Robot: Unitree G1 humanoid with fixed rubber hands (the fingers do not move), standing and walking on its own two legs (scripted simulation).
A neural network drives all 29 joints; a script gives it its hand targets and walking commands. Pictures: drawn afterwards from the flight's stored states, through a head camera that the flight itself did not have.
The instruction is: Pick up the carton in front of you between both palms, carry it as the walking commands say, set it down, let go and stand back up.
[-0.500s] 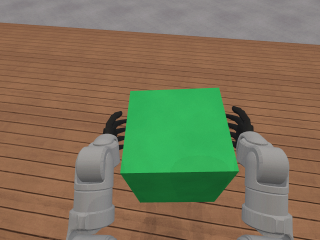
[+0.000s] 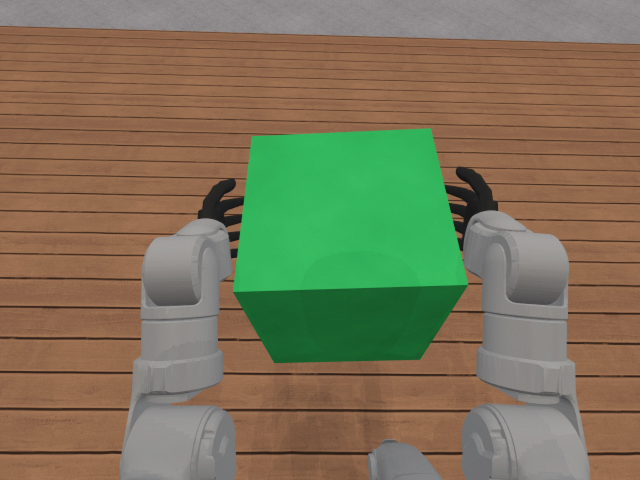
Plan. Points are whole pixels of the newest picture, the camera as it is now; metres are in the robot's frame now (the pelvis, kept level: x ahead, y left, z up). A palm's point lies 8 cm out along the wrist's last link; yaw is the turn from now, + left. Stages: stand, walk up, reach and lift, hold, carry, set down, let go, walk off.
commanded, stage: carry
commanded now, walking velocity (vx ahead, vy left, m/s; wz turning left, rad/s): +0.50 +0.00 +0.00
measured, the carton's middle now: (343, 258) +0.38 -0.03 +0.01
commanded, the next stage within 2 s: none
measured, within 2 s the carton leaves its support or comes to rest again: neither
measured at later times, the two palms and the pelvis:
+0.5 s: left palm (176, 70) +0.75 +0.24 +0.03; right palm (342, 49) +0.80 -0.06 +0.04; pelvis +0.42 +0.03 -0.05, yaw +3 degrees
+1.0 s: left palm out of the picture +1.18 +0.24 -0.02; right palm out of the picture +1.20 -0.05 +0.00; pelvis +0.82 +0.10 -0.12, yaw +2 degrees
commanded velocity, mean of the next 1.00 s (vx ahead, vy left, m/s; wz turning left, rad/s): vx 0.50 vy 0.00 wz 0.00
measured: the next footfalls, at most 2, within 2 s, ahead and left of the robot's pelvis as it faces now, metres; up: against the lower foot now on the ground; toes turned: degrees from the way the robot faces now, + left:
right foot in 0.18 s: +0.30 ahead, -0.04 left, -0.04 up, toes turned -2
left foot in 0.56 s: +0.62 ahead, +0.11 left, -0.07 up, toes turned +6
